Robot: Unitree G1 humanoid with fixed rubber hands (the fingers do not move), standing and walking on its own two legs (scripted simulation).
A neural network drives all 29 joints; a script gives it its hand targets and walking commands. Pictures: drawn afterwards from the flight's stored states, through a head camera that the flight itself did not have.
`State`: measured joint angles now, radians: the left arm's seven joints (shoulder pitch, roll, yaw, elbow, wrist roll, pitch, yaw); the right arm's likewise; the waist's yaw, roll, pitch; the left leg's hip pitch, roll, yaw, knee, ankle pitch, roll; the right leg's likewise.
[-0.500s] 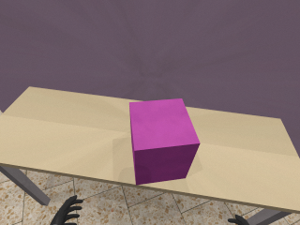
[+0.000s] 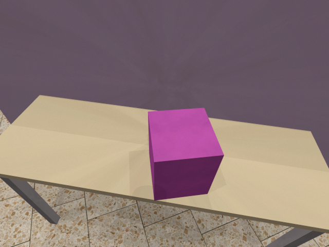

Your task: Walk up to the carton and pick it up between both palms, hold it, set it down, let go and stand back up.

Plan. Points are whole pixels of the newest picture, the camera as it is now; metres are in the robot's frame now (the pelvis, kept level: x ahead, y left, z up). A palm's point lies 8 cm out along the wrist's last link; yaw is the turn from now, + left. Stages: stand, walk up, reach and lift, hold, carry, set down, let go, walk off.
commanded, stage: stand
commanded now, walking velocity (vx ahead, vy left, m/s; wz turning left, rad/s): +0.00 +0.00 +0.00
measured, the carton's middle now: (179, 154) +0.40 -0.02 -0.04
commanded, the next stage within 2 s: none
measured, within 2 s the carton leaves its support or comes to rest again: neither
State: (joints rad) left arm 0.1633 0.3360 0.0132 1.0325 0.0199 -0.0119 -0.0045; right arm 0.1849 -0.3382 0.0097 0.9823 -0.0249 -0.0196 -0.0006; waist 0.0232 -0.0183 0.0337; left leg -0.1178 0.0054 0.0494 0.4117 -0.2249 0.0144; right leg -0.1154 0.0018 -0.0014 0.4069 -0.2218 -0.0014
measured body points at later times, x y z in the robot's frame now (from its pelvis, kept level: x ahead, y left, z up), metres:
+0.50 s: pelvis -0.01 +0.01 +0.00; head -0.02 +0.01 +0.45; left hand +0.06 +0.30 -0.13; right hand +0.07 -0.29 -0.12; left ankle +0.00 +0.11 -0.74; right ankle +0.00 -0.12 -0.74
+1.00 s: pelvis -0.01 +0.00 +0.00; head -0.01 +0.00 +0.45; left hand +0.07 +0.30 -0.13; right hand +0.07 -0.30 -0.13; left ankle +0.00 +0.11 -0.74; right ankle +0.00 -0.12 -0.74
